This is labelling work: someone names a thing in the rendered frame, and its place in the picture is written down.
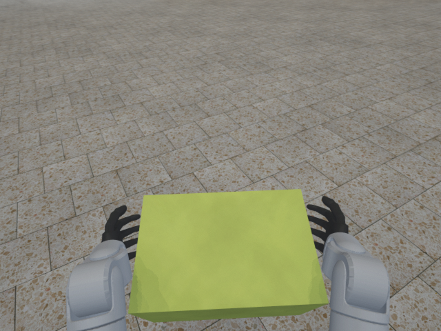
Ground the robot left hand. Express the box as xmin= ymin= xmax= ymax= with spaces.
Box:
xmin=101 ymin=205 xmax=141 ymax=260

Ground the carton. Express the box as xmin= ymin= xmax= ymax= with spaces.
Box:
xmin=128 ymin=189 xmax=329 ymax=323

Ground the robot right hand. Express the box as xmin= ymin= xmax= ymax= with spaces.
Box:
xmin=307 ymin=196 xmax=349 ymax=253

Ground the robot left forearm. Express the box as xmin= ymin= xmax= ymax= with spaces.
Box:
xmin=66 ymin=240 xmax=132 ymax=331

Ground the robot right forearm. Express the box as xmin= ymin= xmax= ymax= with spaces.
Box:
xmin=321 ymin=232 xmax=390 ymax=331

